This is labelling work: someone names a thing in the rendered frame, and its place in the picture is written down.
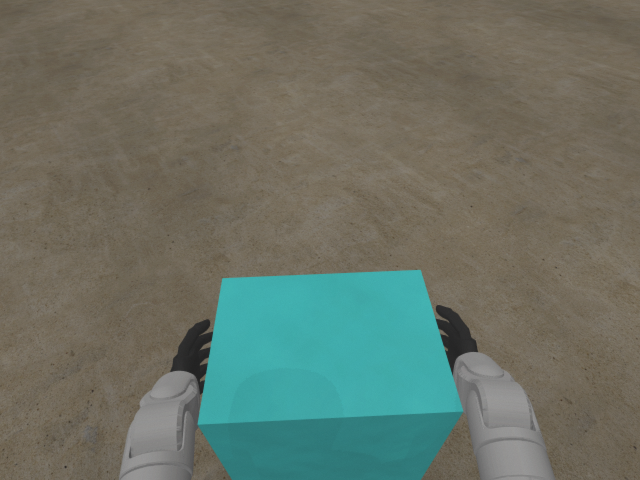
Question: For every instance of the robot right forearm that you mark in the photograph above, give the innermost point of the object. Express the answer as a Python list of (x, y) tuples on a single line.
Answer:
[(505, 434)]

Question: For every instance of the carton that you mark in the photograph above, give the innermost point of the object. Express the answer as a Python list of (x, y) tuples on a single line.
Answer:
[(338, 376)]

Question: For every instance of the robot left forearm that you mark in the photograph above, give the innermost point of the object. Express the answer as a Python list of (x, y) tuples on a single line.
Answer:
[(161, 439)]

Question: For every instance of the robot left hand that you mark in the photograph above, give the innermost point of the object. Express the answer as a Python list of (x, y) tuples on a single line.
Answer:
[(189, 354)]

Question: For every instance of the robot right hand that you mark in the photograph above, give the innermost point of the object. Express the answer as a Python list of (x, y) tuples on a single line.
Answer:
[(459, 341)]

